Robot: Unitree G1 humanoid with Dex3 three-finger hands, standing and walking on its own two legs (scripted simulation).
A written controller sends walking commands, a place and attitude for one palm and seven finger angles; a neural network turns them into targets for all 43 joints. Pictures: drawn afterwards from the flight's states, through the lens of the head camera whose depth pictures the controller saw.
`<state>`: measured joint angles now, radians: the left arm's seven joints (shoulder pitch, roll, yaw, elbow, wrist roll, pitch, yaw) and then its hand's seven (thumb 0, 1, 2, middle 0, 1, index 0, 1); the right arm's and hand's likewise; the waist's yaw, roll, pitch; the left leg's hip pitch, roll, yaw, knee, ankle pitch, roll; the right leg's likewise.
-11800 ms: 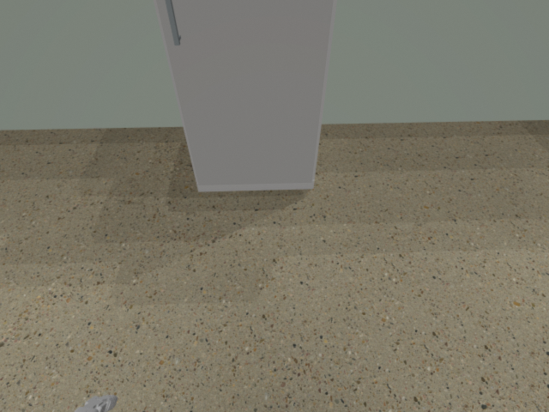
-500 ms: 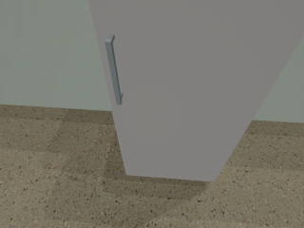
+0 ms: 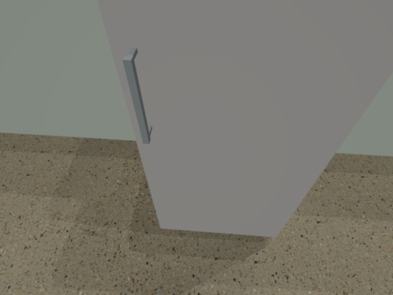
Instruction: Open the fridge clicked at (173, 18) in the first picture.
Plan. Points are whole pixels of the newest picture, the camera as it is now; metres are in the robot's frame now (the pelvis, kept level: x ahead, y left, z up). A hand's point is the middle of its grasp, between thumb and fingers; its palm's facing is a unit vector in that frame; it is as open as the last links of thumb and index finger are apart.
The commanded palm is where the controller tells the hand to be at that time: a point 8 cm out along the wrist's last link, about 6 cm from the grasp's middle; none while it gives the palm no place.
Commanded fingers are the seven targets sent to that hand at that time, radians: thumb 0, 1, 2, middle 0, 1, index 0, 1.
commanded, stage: come to a stop and stand still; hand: left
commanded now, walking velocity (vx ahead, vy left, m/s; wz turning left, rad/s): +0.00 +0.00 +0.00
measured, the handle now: (140, 101) +0.49 +0.16 +0.13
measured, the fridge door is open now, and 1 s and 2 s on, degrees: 0 0 0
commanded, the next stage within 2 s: look again from close up in 0.76 s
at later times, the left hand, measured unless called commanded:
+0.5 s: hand out of the picture +0.05 +0.17 -0.17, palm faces +0.00 -0.98 -0.22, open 7.3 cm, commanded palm none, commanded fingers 0.00 0.90 0.90 -0.20 -0.30 -0.20 -0.30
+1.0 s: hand out of the picture +0.02 +0.16 -0.17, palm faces +0.01 -0.98 -0.22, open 7.3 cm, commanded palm none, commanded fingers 0.00 0.90 0.90 -0.20 -0.30 -0.20 -0.30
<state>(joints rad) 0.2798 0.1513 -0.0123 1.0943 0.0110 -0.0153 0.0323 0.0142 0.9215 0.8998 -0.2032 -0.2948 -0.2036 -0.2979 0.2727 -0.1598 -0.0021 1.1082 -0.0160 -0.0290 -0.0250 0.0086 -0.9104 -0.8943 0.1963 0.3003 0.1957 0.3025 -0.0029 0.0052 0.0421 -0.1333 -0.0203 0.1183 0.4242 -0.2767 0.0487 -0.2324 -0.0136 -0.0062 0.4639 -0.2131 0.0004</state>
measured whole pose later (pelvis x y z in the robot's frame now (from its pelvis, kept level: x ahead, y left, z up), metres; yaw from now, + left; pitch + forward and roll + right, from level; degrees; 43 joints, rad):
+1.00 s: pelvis +0.00 -0.02 +0.00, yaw +1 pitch -2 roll +0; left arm 0.24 0.19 -0.01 1.09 0.01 -0.02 0.02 0.01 0.91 0.90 -0.20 -0.29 -0.20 -0.30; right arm 0.26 -0.19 0.00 1.14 -0.02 -0.02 -0.02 0.01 -0.91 -0.89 0.20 0.30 0.20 0.30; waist 0.00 0.00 0.04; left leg -0.10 0.01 0.10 0.38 -0.25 0.01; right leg -0.19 0.02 -0.03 0.41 -0.19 -0.03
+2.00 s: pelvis -0.01 -0.02 -0.04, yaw +3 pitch +6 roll +1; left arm 0.35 0.22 0.17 0.23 -0.27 -0.51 -0.38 0.01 0.71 0.81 -0.21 -0.43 -0.22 -0.43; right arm 0.15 -0.26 -0.04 0.56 0.02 -0.26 0.01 0.02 -0.91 -0.89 0.20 0.30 0.20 0.30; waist -0.02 -0.03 -0.07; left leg -0.49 0.01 0.07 0.81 -0.43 0.02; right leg -0.56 -0.02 -0.06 0.82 -0.37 -0.03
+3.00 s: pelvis -0.01 +0.00 -0.02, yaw +5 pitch +1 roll -2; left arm 0.08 0.43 0.39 0.09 -0.36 0.01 -0.49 0.00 -0.43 0.33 -0.30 -1.15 -0.30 -1.16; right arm 0.24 -0.27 0.07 0.56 0.06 -0.28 -0.08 0.02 -0.90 -0.89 0.20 0.30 0.20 0.30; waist 0.04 0.05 -0.05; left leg -0.31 -0.01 0.02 0.67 -0.38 0.05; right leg -0.32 -0.02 -0.10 0.59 -0.28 0.00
